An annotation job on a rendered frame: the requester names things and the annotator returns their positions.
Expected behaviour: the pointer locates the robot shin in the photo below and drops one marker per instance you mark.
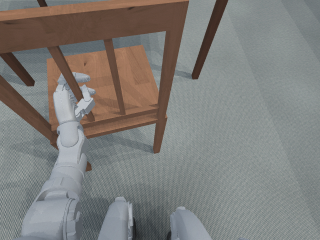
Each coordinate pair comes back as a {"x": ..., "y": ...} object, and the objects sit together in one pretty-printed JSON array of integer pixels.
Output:
[
  {"x": 179, "y": 208},
  {"x": 130, "y": 231}
]

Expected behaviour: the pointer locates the robot right shin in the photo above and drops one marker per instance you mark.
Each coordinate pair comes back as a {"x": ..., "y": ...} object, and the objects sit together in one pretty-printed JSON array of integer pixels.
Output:
[{"x": 179, "y": 208}]

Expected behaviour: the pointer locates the robot left shin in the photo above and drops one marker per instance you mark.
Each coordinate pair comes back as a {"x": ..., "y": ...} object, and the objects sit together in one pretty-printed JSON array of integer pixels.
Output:
[{"x": 130, "y": 231}]

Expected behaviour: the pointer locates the robot left hand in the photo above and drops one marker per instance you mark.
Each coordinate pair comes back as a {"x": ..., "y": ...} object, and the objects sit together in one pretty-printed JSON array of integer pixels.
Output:
[{"x": 65, "y": 101}]

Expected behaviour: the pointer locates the chair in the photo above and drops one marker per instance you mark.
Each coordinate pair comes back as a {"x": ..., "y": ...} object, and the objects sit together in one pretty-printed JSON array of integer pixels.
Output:
[{"x": 127, "y": 95}]

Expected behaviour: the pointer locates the left robot forearm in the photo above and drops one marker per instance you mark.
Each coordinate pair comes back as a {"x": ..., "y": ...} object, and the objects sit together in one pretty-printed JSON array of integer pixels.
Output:
[{"x": 69, "y": 170}]

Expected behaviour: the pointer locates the left robot upper arm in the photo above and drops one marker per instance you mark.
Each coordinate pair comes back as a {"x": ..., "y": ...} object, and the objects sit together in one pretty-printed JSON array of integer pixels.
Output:
[{"x": 57, "y": 219}]

